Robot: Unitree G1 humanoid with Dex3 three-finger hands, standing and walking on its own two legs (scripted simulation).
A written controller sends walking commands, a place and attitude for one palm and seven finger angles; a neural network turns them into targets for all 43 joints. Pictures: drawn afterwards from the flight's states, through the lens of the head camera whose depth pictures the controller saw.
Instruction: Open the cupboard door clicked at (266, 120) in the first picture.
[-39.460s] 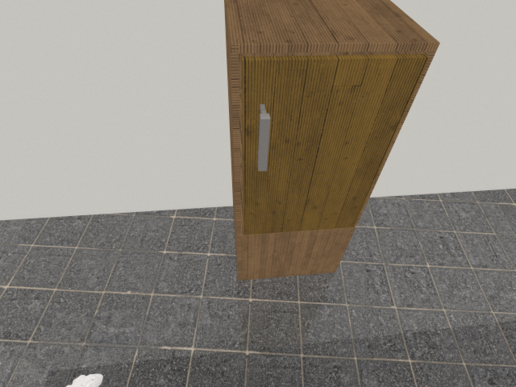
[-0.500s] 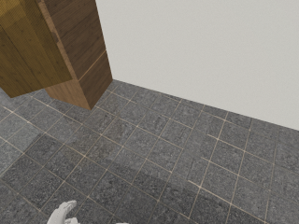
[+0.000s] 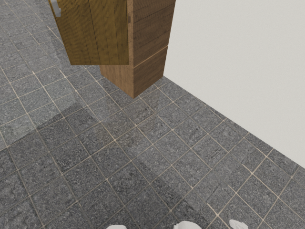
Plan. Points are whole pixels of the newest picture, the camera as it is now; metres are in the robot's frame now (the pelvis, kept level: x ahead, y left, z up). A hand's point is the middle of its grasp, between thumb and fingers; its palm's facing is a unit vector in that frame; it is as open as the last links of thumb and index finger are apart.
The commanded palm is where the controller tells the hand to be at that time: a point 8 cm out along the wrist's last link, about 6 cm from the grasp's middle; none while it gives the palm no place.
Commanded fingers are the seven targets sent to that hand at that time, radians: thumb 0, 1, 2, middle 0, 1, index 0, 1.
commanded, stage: turn to face it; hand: left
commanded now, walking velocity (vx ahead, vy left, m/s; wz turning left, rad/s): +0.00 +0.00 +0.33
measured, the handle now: out of the picture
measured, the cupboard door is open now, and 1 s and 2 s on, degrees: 47 47 47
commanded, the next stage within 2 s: take the last steps up to it in 0.30 s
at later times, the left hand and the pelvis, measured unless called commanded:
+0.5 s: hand out of the picture +0.04 +0.15 -0.15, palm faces +0.21 -0.95 -0.23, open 7.3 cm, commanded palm none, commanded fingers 0.00 0.90 0.90 -0.20 -0.30 -0.20 -0.30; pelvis +0.02 -0.04 +0.01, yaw +10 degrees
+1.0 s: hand (64, 225) +0.13 +0.25 -0.15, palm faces +0.31 -0.93 -0.20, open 7.4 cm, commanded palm none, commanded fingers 0.00 0.90 0.90 -0.20 -0.30 -0.20 -0.30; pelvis +0.11 +0.04 +0.01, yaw +16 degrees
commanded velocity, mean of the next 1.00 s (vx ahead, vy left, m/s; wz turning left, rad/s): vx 0.19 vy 0.08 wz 0.19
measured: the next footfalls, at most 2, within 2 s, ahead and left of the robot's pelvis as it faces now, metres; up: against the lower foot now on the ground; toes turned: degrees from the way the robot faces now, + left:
right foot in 0.26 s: +0.05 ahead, -0.15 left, +0.00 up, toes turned +2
left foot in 0.68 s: +0.06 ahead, +0.11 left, +0.00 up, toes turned +19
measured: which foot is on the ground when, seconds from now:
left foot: down 0.00-0.28, up 0.30-0.66, down 0.68-1.00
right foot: up 0.00-0.24, down 0.26-0.68, up 0.70-1.00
